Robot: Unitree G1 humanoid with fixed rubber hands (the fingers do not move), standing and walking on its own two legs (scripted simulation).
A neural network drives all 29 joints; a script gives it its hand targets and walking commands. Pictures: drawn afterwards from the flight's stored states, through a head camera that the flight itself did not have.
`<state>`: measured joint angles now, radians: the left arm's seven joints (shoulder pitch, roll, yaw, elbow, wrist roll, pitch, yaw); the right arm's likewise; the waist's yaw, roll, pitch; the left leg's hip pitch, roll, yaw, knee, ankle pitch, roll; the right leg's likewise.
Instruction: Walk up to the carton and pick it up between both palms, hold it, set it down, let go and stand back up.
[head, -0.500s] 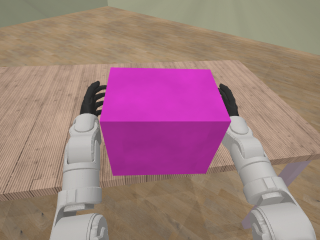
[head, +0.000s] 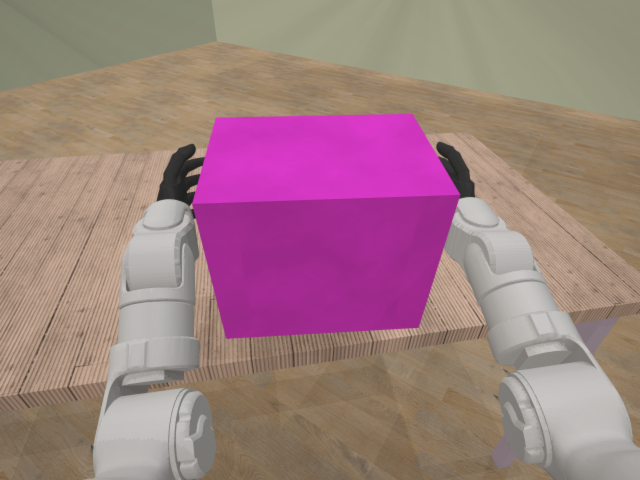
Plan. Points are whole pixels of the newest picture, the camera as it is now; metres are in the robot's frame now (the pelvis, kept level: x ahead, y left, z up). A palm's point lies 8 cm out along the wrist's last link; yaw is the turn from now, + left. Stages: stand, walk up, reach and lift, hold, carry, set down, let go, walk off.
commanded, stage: reach and lift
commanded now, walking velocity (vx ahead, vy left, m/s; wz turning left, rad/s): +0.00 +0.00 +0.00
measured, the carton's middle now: (319, 225) +0.38 +0.00 +0.19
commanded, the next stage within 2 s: hold in 1.20 s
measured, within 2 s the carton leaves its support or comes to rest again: neither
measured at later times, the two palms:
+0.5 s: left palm (171, 189) +0.38 +0.17 +0.24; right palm (458, 179) +0.38 -0.17 +0.25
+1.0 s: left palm (166, 177) +0.38 +0.17 +0.26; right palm (459, 162) +0.38 -0.17 +0.27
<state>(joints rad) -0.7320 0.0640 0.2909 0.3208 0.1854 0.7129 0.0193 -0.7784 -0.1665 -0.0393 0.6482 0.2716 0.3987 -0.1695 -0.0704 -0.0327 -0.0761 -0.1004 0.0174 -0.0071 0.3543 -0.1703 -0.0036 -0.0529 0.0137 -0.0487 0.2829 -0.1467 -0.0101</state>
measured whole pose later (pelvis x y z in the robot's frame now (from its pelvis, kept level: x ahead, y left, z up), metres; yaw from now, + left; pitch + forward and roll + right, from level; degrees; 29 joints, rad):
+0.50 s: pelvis +0.00 +0.00 +0.00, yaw +0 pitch -3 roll -1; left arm -0.81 0.09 0.31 0.38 0.16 0.78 0.03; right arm -0.90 -0.21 -0.01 0.72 0.34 0.49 -0.19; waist -0.08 -0.02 -0.13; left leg -0.14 0.02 -0.02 0.37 -0.18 0.00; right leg -0.08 0.02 -0.04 0.27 -0.14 -0.01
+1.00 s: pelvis +0.01 +0.00 +0.00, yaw +0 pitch -3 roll -2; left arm -0.85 0.11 0.31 0.39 0.14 0.84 0.04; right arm -0.95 -0.24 0.02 0.74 0.39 0.55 -0.21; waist -0.08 -0.01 -0.16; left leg -0.15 0.02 -0.03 0.39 -0.20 0.00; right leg -0.08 0.03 -0.03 0.27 -0.14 -0.01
